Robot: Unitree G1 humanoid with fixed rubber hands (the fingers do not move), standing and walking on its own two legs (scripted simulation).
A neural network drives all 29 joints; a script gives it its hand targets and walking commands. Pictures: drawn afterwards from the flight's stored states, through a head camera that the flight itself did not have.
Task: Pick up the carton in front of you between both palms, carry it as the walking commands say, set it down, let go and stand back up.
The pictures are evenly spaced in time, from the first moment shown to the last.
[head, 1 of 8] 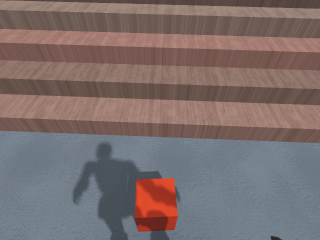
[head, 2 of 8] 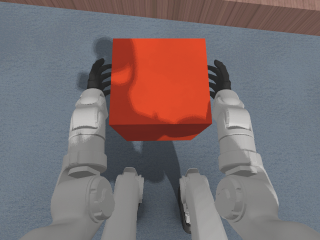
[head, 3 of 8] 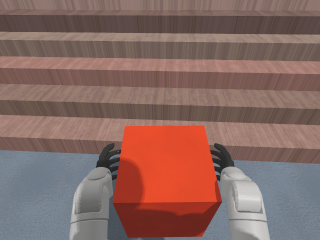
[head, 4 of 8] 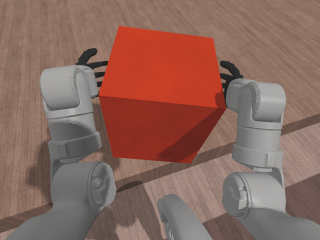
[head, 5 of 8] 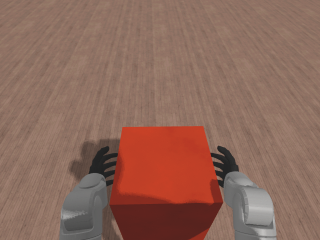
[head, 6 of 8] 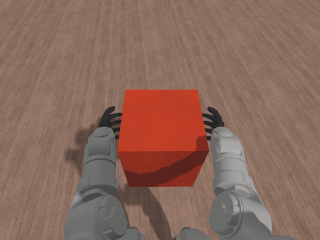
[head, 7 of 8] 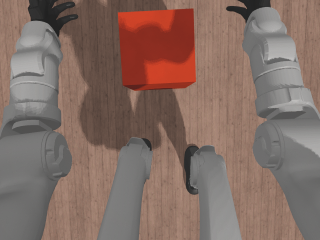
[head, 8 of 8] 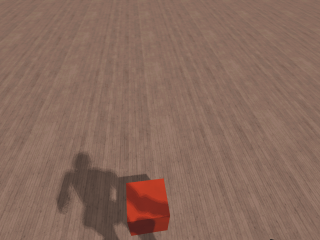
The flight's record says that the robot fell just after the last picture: no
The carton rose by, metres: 1.92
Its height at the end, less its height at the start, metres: +1.17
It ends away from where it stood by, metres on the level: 5.59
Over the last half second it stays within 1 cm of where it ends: yes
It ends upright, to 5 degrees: yes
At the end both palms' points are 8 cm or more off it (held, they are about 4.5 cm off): yes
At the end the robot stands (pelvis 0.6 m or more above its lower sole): yes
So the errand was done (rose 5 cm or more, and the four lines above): yes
